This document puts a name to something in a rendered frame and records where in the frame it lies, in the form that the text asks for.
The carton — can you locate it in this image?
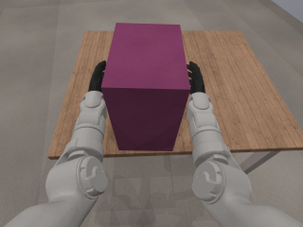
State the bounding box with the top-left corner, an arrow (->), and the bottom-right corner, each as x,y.
100,23 -> 190,151

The table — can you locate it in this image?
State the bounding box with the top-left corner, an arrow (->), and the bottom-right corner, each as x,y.
47,30 -> 303,175

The left robot upper arm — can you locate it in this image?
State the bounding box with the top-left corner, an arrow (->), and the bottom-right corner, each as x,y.
4,155 -> 108,227

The left robot hand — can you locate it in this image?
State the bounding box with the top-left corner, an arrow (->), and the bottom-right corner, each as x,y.
88,61 -> 106,93

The right robot hand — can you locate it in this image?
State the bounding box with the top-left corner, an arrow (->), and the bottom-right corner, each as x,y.
187,61 -> 205,95

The right robot forearm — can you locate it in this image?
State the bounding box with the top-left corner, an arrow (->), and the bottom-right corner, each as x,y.
186,92 -> 242,170

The right robot upper arm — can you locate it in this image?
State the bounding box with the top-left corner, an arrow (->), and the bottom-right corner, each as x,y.
191,160 -> 303,227

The left robot forearm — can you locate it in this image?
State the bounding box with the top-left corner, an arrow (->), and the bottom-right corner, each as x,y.
45,91 -> 107,194

